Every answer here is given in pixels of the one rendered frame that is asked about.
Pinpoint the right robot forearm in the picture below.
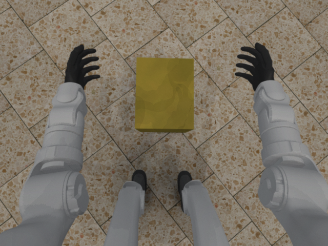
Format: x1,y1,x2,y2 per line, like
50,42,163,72
253,80,328,187

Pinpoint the robot right hand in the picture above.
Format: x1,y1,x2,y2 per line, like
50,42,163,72
235,43,274,91

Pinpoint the carton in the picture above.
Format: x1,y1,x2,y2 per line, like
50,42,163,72
135,57,194,133

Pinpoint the left robot forearm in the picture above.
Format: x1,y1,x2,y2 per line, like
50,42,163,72
19,82,88,217

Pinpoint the robot left upper arm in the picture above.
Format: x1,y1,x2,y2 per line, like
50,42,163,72
0,170,89,246

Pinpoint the left robot foot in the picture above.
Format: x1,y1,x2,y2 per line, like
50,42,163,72
132,170,147,193

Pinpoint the robot right shin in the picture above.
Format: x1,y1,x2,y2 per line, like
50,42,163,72
183,180,207,191

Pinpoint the robot right upper arm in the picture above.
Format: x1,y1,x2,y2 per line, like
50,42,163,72
258,165,328,246

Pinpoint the robot left hand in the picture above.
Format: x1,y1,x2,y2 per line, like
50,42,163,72
64,45,100,90

